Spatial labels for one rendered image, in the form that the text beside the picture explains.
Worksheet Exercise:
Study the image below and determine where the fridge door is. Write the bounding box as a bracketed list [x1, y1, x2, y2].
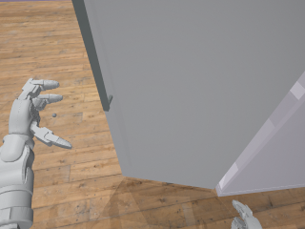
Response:
[84, 0, 305, 190]

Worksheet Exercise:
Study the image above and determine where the robot left hand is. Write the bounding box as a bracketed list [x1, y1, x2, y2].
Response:
[9, 78, 72, 149]

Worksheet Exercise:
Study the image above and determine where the handle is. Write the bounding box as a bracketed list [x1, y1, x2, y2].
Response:
[71, 0, 113, 112]

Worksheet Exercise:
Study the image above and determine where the left robot forearm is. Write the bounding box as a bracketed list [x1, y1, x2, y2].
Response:
[0, 133, 35, 229]

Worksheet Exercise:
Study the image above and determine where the robot right hand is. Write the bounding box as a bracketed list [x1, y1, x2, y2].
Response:
[231, 199, 262, 229]

